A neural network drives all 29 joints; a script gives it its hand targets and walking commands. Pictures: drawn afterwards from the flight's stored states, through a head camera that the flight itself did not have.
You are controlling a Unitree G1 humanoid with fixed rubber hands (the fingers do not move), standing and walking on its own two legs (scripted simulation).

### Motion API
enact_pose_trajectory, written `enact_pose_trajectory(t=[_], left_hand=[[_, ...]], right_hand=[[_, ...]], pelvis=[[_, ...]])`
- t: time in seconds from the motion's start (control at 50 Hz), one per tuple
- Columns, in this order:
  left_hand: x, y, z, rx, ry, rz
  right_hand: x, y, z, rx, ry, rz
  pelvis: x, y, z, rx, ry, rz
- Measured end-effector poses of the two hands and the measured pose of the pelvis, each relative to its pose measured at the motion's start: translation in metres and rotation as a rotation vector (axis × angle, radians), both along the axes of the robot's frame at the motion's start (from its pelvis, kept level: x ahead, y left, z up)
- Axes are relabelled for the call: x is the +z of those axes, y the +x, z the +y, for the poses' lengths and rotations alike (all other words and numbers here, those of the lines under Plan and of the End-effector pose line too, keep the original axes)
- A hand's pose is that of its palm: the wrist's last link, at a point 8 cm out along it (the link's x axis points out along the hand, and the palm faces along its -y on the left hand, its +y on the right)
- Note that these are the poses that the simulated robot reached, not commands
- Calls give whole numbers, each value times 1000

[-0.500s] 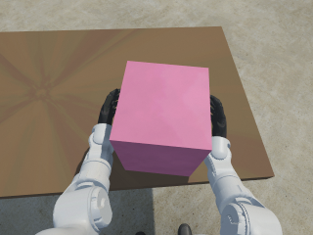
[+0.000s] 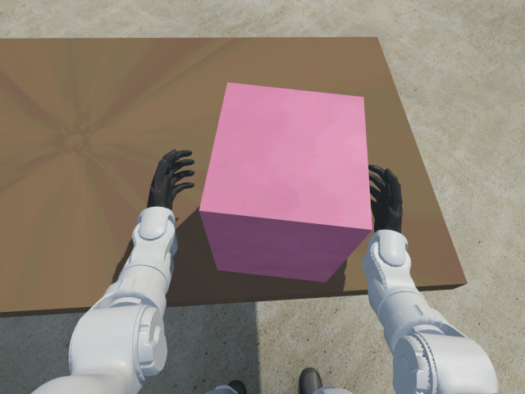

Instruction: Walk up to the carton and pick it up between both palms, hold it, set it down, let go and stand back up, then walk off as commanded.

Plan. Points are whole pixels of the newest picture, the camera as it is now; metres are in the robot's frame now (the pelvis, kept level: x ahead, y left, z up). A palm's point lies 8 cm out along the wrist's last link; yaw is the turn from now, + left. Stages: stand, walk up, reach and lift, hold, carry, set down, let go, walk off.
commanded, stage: set down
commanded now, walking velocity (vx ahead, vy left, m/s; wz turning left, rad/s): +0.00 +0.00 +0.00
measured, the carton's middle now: (282, 193) +0.41 -0.01 -0.01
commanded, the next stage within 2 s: none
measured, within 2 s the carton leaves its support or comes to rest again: neither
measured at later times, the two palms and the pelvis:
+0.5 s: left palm (154, 226) +0.35 +0.19 +0.00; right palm (402, 242) +0.32 -0.19 +0.00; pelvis -0.04 -0.01 +0.00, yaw +0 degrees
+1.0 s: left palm (124, 275) +0.27 +0.22 +0.00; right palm (415, 290) +0.25 -0.19 +0.00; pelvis -0.05 -0.01 +0.00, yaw +1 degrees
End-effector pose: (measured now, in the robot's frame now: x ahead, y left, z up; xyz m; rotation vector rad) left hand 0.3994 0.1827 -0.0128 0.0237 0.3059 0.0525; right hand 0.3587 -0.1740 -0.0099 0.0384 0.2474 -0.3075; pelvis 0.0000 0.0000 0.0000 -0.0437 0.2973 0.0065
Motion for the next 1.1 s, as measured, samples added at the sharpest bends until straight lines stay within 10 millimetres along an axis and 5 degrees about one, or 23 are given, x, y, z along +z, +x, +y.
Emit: enact_pose_trajectory(t=[0.46, 0.72, 1.1], left_hand=[[14, -47, 3, 6, -18, -21], [-3, -88, 22, 9, 3, -14], [22, -142, 33, 2, -13, -80]], right_hand=[[13, -36, -13, 24, 16, -13], [-13, -82, -11, -2, 27, 43], [16, -124, -16, -14, 39, -43]], pelvis=[[-5, -37, -8, 5, 12, -70], [-4, -40, -8, 6, 12, -93], [-1, -49, -7, 13, 13, -293]])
